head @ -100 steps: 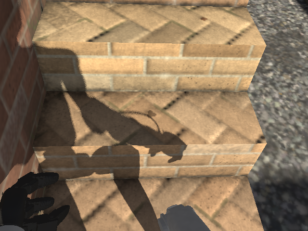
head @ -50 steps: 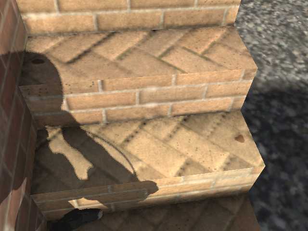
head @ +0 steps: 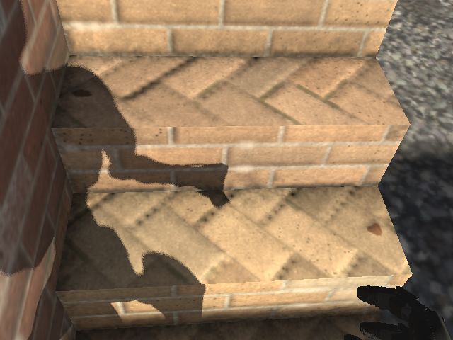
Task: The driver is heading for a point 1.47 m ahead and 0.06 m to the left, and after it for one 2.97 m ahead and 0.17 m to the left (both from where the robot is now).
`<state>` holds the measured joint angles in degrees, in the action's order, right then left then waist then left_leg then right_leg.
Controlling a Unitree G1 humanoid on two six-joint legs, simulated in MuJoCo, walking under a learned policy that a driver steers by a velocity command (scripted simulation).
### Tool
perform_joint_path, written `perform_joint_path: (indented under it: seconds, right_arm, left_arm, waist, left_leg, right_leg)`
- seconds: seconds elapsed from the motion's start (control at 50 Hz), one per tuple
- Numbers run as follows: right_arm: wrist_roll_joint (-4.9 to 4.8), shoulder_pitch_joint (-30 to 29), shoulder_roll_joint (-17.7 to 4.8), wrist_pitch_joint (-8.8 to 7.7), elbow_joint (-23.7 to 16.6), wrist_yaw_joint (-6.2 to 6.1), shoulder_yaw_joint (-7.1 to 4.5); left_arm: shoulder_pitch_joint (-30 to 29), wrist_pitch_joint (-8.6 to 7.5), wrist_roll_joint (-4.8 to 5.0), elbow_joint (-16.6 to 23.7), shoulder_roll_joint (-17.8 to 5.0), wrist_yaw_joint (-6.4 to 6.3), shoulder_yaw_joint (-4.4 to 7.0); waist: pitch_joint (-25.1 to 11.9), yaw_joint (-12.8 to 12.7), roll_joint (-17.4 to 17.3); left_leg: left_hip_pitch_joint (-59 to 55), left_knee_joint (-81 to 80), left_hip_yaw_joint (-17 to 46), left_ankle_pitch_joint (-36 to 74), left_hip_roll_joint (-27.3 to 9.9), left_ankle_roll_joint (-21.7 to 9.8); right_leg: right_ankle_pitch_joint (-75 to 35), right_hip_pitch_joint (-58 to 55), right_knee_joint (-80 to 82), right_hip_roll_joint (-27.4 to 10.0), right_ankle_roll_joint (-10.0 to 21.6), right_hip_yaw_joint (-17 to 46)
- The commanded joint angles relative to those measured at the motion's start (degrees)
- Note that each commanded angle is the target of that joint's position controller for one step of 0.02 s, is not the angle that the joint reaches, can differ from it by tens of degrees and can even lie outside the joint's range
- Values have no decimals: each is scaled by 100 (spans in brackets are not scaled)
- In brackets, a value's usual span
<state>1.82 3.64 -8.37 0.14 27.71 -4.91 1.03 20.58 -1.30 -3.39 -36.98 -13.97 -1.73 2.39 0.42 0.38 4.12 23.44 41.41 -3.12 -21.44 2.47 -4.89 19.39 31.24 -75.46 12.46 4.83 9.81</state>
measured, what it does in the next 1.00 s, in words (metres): climbs: right foot, then left foot 0.21 m higher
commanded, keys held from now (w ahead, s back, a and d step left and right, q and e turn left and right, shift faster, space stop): w+e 0.14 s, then w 0.12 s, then w+q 0.74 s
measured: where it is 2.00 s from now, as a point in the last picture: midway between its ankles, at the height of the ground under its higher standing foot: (210, 104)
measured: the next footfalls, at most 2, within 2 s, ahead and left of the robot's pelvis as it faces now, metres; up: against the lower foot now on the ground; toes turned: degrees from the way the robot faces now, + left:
right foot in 0.34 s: +0.12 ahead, -0.18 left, +0.00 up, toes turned -12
left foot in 0.74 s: +0.31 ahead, -0.01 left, +0.21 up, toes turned -2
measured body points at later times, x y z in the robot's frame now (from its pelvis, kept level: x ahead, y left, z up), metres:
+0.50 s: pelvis +0.12 -0.08 +0.04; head +0.14 -0.10 +0.49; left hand +0.24 +0.15 -0.07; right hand +0.24 -0.33 -0.08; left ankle +0.05 +0.05 -0.37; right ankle +0.08 -0.17 -0.70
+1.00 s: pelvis +0.30 -0.08 +0.22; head +0.31 -0.09 +0.67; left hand +0.54 +0.09 +0.20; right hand +0.32 -0.33 +0.08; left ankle +0.27 -0.01 -0.49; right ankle +0.32 -0.20 -0.19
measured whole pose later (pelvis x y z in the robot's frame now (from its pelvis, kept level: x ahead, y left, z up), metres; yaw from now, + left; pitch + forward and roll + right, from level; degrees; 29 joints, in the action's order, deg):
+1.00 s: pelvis +0.30 -0.08 +0.22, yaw +10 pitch +3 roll +2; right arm 0.4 25.2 -10.0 -3.9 52.9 -4.7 -3.3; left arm -1.0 -6.8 -4.1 -30.5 -2.1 2.3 -2.5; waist -2.0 2.2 1.8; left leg 18.9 37.3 7.8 -20.0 11.8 -7.7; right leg 12.7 62.9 -123.9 3.0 2.8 3.5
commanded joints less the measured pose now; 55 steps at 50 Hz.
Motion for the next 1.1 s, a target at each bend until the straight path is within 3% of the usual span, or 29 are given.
perform_joint_path:
  seconds: [0.02,0.04,0.06,0.16,0.22,0.26,0.3,0.32,0.34,0.36,0.38,0.4,0.42,0.5,0.58,0.64,0.66,0.68,0.72,0.74,0.76,0.78,0.8,0.82,0.86,0.92,0.96,1.04,1.1]
  right_arm:
    - [206,854,-849,-418,406,-1,-485]
    - [-39,71,-814,-422,174,-40,-528]
    - [-57,-331,-432,-427,289,1,-384]
    - [-56,674,-871,-561,1091,-108,-339]
    - [-155,780,-1238,-542,1184,-79,-458]
    - [-131,1132,-1374,-581,1379,6,-463]
    - [-138,1300,-1236,-523,1561,184,-422]
    - [-282,1302,-1163,-500,1619,287,-378]
    - [-390,1043,-1209,-488,1485,336,-400]
    - [-408,1368,-801,-513,1323,340,-359]
    - [-541,1689,-477,-453,1343,310,-302]
    - [-472,1484,-426,-437,1450,225,-331]
    - [-401,1103,-424,-486,1190,168,-390]
    - [-169,-377,130,-400,284,247,-191]
    - [-154,-835,168,-260,-104,320,-77]
    - [-100,-1551,158,-17,-468,227,-19]
    - [-56,-1035,57,39,-370,280,43]
    - [-257,-403,-160,116,50,318,-10]
    - [-462,1641,-484,178,635,203,-132]
    - [-312,1819,-632,77,788,179,-217]
    - [-173,1499,-920,5,832,262,-397]
    - [-248,1296,-1454,18,920,134,-561]
    - [-203,515,-1309,180,776,-6,-631]
    - [-169,219,-904,159,810,-95,-555]
    - [-157,1148,-764,-208,1707,-100,-600]
    - [-113,1527,-137,-515,2144,38,-397]
    - [-157,1537,-183,-577,2119,46,-399]
    - [-84,2610,-652,-748,2304,-6,-554]
    - [-114,2756,-660,-651,2397,-42,-598]
  left_arm:
    - [534,-159,10,530,244,127,-66]
    - [520,16,-137,601,-211,151,-22]
    - [34,204,-243,585,-410,211,44]
    - [-979,577,256,728,105,319,-71]
    - [-1075,504,304,679,174,297,-220]
    - [-1226,403,364,744,392,254,-282]
    - [-557,192,314,412,351,247,-179]
    - [-363,1,250,165,161,225,-85]
    - [245,-114,132,0,-61,262,-6]
    - [513,-162,-16,-265,-327,322,57]
    - [781,-42,-126,-289,-854,193,159]
    - [620,13,-204,-204,-770,109,192]
    - [276,31,-146,-185,-875,86,276]
    - [982,-67,-151,-815,-134,87,99]
    - [60,-480,1,-925,-271,180,145]
    - [34,-654,70,-1315,-225,201,136]
    - [-469,-606,245,-1177,-471,168,155]
    - [-591,-536,504,-1124,-629,10,183]
    - [-1012,-695,664,-753,-1601,-76,416]
    - [-974,-609,788,-698,-1429,36,375]
    - [-588,-491,620,-555,-1117,101,351]
    - [-609,-402,417,-255,-561,377,266]
    - [-1061,-416,63,-163,-198,591,214]
    - [-1398,-421,-155,258,449,700,51]
    - [-1705,-567,-241,626,1058,589,-232]
    - [-1460,-552,-164,632,1078,468,-433]
    - [-2018,-617,-81,875,830,385,-418]
    - [-3075,-465,56,1323,1140,180,-479]
    - [-4051,-264,-46,1844,1203,273,-584]
  waist:
    - [-1044,-698,-561]
    - [-821,-911,-801]
    - [-161,-908,-515]
    - [762,-465,-424]
    - [180,-252,-487]
    - [-171,11,-1257]
    - [-577,-227,-838]
    - [-935,-445,10]
    - [-819,-727,-474]
    - [-1106,-448,290]
    - [-1764,-451,1168]
    - [-1586,-519,20]
    - [-1061,-386,-216]
    - [-132,-279,-40]
    - [545,305,-9]
    - [621,276,-110]
    - [170,662,-252]
    - [-701,787,-64]
    - [-2067,1322,837]
    - [-2340,1267,772]
    - [-2266,942,158]
    - [-2000,525,-1501]
    - [-1784,413,-1292]
    - [-588,230,-832]
    - [110,-57,-1]
    - [251,-124,-310]
    - [480,-148,-303]
    - [398,336,-467]
    - [292,554,-419]
  left_leg:
    - [-2364,-1649,3484,2647,-2720,-1091]
    - [-1305,-2344,4439,-1801,-2913,-1106]
    - [-688,-2292,3687,-2725,-2293,-881]
    - [426,-2242,1384,-1244,-1418,-736]
    - [86,-2738,603,-213,-1258,-739]
    - [-510,-3112,609,1427,-1748,-1043]
    - [-1467,-1810,447,4539,-1668,-960]
    - [-1855,-491,94,6572,-1306,-780]
    - [-1384,735,194,5755,-1143,-490]
    - [230,1960,84,1519,-597,-81]
    - [1396,3942,301,38,111,417]
    - [1577,5986,768,278,-3,527]
    - [2322,7085,727,306,45,543]
    - [5490,10618,963,-481,509,-111]
    - [5593,10225,865,-508,489,-251]
    - [4480,7952,-43,-199,292,-274]
    - [2788,5841,-512,-356,113,-429]
    - [1138,4843,-829,151,605,-465]
    - [92,3748,-812,-840,630,-295]
    - [-466,2591,-478,-715,826,-333]
    - [-434,1285,682,-737,929,-562]
    - [-807,-593,3750,-1041,-239,-1401]
    - [-373,-2343,6413,-2881,-446,-2005]
    - [482,-2087,5871,-2579,-414,-1957]
    - [346,-1591,4564,-940,-312,-1682]
    - [-498,-1479,3022,1103,-172,-1375]
    - [-643,-1662,2884,1820,-503,-1332]
    - [-1347,-2244,3308,1155,-983,-1519]
    - [-502,-3119,3042,953,-696,-1359]
  right_leg:
    - [-421,2593,-4263,-250,-399,930]
    - [-814,2617,-4039,-750,-498,824]
    - [-774,2852,-4114,-810,-603,649]
    - [-715,2308,-2000,-1145,-467,-99]
    - [-66,590,1009,-1516,-236,-1099]
    - [225,-176,2279,-1734,159,-1436]
    - [-272,-996,3787,-1263,255,-1573]
    - [-1287,-1840,5032,-853,249,-1836]
    - [-1920,-2477,6066,-1034,147,-1574]
    - [-4727,-4151,5724,-1990,24,-759]
    - [-6871,-5036,5464,-3378,827,698]
    - [-5868,-4218,5524,-3403,1243,412]
    - [-4621,-3851,5600,-3219,1215,143]
    - [-2065,-3718,5515,-3153,553,-303]
    - [-1527,-2061,6669,-3145,94,-1036]
    - [-4010,-1468,7390,-2592,-69,-1932]
    - [-6335,-1234,7459,-2246,-210,-2690]
    - [-9271,-1178,7060,-2166,72,-2662]
    - [-13561,-2936,5273,-3160,489,-2305]
    - [-13081,-3169,4004,-3078,673,-2205]
    - [-10622,-3122,2632,-2610,505,-1909]
    - [-4382,-1271,462,-1372,-21,-1977]
    - [-2092,206,-2655,-414,-272,-895]
    - [-1908,1490,-4606,-455,-253,-488]
    - [-1823,2622,-4956,-644,-48,-393]
    - [-975,3656,-5233,-868,-97,-375]
    - [-453,4087,-4760,-1206,-224,-238]
    - [477,5820,-6329,-1310,-234,-605]
    - [-126,4572,-3876,-1523,-253,-1132]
